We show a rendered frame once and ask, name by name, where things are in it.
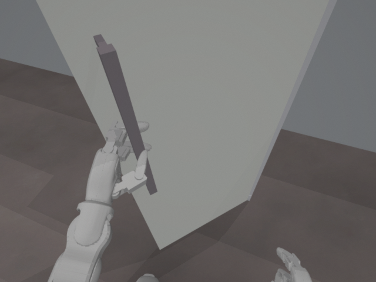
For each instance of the robot right hand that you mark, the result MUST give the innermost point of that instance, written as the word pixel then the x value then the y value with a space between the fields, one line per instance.
pixel 297 272

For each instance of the fridge door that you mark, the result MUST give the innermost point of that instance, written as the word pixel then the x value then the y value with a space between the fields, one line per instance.
pixel 211 77

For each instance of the robot left hand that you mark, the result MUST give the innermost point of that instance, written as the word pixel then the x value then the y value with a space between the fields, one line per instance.
pixel 106 169

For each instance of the left robot forearm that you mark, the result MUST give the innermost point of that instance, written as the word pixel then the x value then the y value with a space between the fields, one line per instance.
pixel 87 237

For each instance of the handle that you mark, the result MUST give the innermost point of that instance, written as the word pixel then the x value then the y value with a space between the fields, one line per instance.
pixel 113 70

